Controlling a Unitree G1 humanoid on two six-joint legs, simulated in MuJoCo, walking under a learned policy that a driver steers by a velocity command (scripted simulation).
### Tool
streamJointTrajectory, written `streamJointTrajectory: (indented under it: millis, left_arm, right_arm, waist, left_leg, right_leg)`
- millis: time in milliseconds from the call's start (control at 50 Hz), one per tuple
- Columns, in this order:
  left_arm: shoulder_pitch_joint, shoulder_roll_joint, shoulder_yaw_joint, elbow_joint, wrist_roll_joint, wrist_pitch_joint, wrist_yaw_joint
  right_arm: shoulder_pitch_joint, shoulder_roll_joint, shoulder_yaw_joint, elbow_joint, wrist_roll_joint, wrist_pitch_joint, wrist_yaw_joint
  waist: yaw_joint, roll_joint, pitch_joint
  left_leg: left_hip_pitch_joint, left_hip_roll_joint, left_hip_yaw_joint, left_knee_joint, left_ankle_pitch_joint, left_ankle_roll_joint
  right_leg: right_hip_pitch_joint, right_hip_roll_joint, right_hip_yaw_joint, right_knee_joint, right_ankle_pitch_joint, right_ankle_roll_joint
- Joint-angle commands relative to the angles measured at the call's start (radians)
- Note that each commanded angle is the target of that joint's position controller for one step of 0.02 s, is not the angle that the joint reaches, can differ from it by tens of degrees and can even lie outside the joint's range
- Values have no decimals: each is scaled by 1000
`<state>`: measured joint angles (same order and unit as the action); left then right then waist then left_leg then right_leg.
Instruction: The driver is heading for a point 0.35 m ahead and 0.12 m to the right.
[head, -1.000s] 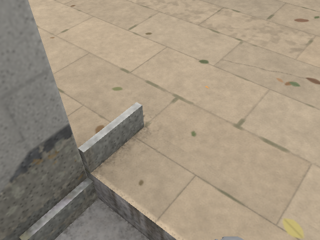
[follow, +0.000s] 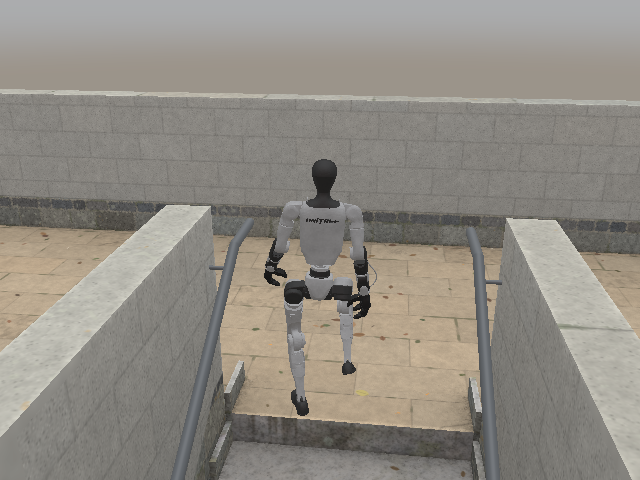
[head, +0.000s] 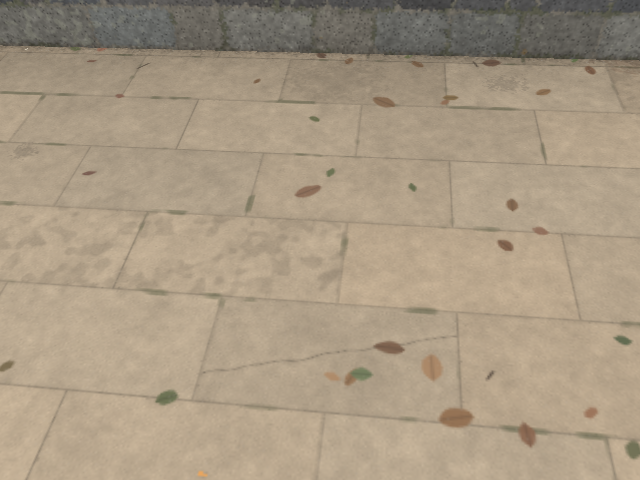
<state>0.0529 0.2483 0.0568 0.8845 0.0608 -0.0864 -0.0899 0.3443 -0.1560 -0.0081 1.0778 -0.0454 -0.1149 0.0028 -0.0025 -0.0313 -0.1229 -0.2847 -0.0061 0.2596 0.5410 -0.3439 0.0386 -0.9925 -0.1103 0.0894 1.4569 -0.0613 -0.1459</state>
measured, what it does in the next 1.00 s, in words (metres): walks ahead: right foot, then left foot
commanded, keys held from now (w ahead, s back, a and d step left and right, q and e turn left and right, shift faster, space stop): w+e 0.22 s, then no key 0.78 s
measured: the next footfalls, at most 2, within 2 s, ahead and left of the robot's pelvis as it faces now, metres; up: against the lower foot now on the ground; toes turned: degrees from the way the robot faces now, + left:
right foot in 0.24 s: +0.27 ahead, -0.16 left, +0.00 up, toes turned -11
left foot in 0.62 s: +0.38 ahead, +0.05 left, +0.00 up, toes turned -11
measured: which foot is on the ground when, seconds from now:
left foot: down 0.00-0.28, up 0.30-0.60, down 0.62-1.00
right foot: up 0.00-0.22, down 0.24-1.00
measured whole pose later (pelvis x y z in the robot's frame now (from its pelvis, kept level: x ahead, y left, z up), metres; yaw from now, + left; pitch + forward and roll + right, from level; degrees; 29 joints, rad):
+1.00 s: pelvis +0.28 -0.06 +0.01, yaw -14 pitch -1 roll +0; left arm 0.11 0.17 0.07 0.95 -0.01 0.03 0.03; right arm 0.15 -0.18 -0.06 1.00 0.00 -0.05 -0.06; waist -0.03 0.00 0.05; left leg -0.25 0.05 0.04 0.51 -0.24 -0.02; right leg -0.17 0.05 0.03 0.51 -0.31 -0.03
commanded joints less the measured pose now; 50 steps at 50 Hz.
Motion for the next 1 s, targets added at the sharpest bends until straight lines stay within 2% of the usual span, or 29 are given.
streamJointTrajectory:
  millis: [20,40,60,80,120,160,180,220,240,260,280,300,320,340,360,380,400,420,480,500,560,600,620,640,660,680,720,780,1000]
  left_arm:
    - [-110,-31,-12,-58,-13,-30,-18]
    - [-148,-38,-12,-59,-31,-29,-22]
    - [-165,-48,-16,-68,-37,-20,-21]
    - [-151,-50,-17,-66,-38,-8,-18]
    - [-158,-39,-14,-77,-31,16,-6]
    - [-187,-30,2,-84,-17,15,15]
    - [-200,0,15,-83,-14,13,23]
    - [-197,50,40,-84,-32,-7,41]
    - [-143,87,56,-73,-38,-20,55]
    - [-42,130,65,-62,-39,-24,70]
    - [140,165,65,-51,-26,-13,91]
    - [300,179,75,18,-23,-2,102]
    - [322,215,102,52,-32,-13,108]
    - [261,200,108,51,-40,-19,115]
    - [166,155,100,33,-51,-25,115]
    - [114,113,91,17,-68,-26,108]
    - [95,66,77,13,-74,-22,94]
    - [91,28,67,-1,-67,-21,80]
    - [-34,111,84,-70,-73,-38,54]
    - [-76,109,79,-88,-66,-47,50]
    - [-8,111,83,-61,-66,-56,31]
    - [-11,80,70,-56,-77,-38,5]
    - [81,-18,30,-51,-70,27,69]
    - [120,-44,25,-54,-60,49,93]
    - [207,-56,22,-40,-50,67,106]
    - [211,-50,18,-31,-46,83,118]
    - [124,0,25,-47,-48,104,126]
    - [66,23,29,-40,-55,125,129]
    - [46,-1,32,33,-70,109,123]
  right_arm:
    - [-238,-91,-6,-133,-31,-36,10]
    - [-173,-129,-18,-115,-38,-31,12]
    - [-99,-154,-27,-84,-51,-28,20]
    - [-71,-161,-31,-74,-49,-27,32]
    - [-23,-153,-45,-76,-31,-34,38]
    - [38,-125,-47,-65,-7,-18,30]
    - [36,-155,-59,-75,11,-8,27]
    - [43,-167,-65,-85,3,11,15]
    - [63,-148,-61,-92,-10,8,9]
    - [165,-69,-42,-113,-13,-6,-9]
    - [192,-49,-19,-134,1,-20,-15]
    - [64,-81,-30,-150,3,-2,14]
    - [-48,-132,-47,-187,6,18,43]
    - [-89,-163,-62,-193,-14,26,49]
    - [-81,-131,-56,-184,-30,26,45]
    - [-80,-70,-39,-184,-30,24,39]
    - [-62,-5,-19,-181,-25,26,33]
    - [-53,-13,-24,-176,-22,29,27]
    - [19,-74,-56,-165,1,28,43]
    - [-11,-74,-59,-178,12,26,51]
    - [-34,-110,-66,-203,25,22,38]
    - [-28,-117,-67,-199,35,-1,18]
    - [-58,-99,-61,-187,80,15,-34]
    - [-75,-155,-66,-191,72,19,-55]
    - [-128,-175,-68,-196,59,29,-64]
    - [-193,-169,-68,-205,45,45,-62]
    - [-243,-150,-68,-219,46,55,-50]
    - [-199,-150,-72,-182,50,40,-46]
    - [-176,-126,-67,-95,44,63,-64]
  waist:
    - [46,89,38]
    - [16,92,46]
    - [1,91,64]
    - [11,97,80]
    - [-8,105,96]
    - [-7,98,111]
    - [-7,104,113]
    - [14,108,103]
    - [22,101,40]
    - [-13,-8,-154]
    - [55,-99,-337]
    - [124,-156,-329]
    - [142,-70,-204]
    - [110,-42,-106]
    - [60,-14,-61]
    - [22,-3,-34]
    - [-16,18,-40]
    - [-24,39,-38]
    - [-91,13,-25]
    - [-95,8,-9]
    - [-74,-28,39]
    - [-85,18,54]
    - [-63,-33,-29]
    - [-8,45,-21]
    - [45,186,-4]
    - [52,248,21]
    - [36,176,49]
    - [1,79,89]
    - [-26,23,102]
  left_leg:
    - [-118,149,-24,-386,476,94]
    - [-22,169,-29,-387,551,95]
    - [100,207,-29,-388,633,100]
    - [202,254,-51,-380,684,120]
    - [360,294,-48,-359,766,154]
    - [482,328,-52,-323,782,152]
    - [536,326,-42,-291,812,151]
    - [523,313,-13,-177,934,115]
    - [456,274,5,-77,991,64]
    - [270,209,27,116,804,-27]
    - [1,100,-31,328,391,-118]
    - [-206,0,-126,535,-229,-151]
    - [-335,34,-262,680,-278,-134]
    - [-369,90,-305,733,-263,-128]
    - [-325,128,-321,715,-218,-116]
    - [-273,148,-313,678,-192,-114]
    - [-192,156,-314,647,-173,-114]
    - [-165,151,-309,622,-145,-119]
    - [-9,106,-252,486,58,-145]
    - [18,96,-232,410,110,-150]
    - [28,126,-261,220,167,-144]
    - [82,142,-261,66,280,-120]
    - [87,82,-258,-57,436,-64]
    - [135,138,-297,-49,688,-34]
    - [162,213,-352,-65,734,38]
    - [97,268,-422,-115,554,95]
    - [11,226,-413,-148,261,59]
    - [-5,125,-290,-104,217,-15]
    - [116,87,-239,-83,312,-27]
  right_leg:
    - [323,-15,-90,-411,-3,55]
    - [326,12,-109,-496,-8,66]
    - [289,15,-99,-558,-2,68]
    - [251,10,-74,-610,10,69]
    - [245,19,-82,-719,10,76]
    - [267,50,-98,-818,-41,82]
    - [298,77,-132,-886,-41,84]
    - [448,143,-157,-972,17,34]
    - [610,160,-134,-926,139,-16]
    - [957,88,-41,-794,516,-141]
    - [1311,-93,267,-864,622,-287]
    - [1462,-190,427,-1004,811,-310]
    - [1421,-184,373,-1026,898,-234]
    - [1293,-160,276,-1022,918,-191]
    - [1131,-148,218,-1035,947,-178]
    - [1005,-141,185,-1052,983,-176]
    - [901,-134,166,-1074,976,-161]
    - [858,-122,140,-1097,942,-149]
    - [662,-18,-19,-1127,830,-101]
    - [627,14,-49,-1127,779,-82]
    - [669,-51,34,-1104,675,-102]
    - [693,-67,79,-1042,504,-98]
    - [785,18,23,-978,380,-13]
    - [761,96,-26,-914,199,36]
    - [699,149,-58,-893,-104,78]
    - [706,146,-72,-893,-259,112]
    - [768,124,-59,-940,-209,124]
    - [807,96,-10,-995,-64,101]
    - [806,87,-8,-1036,55,94]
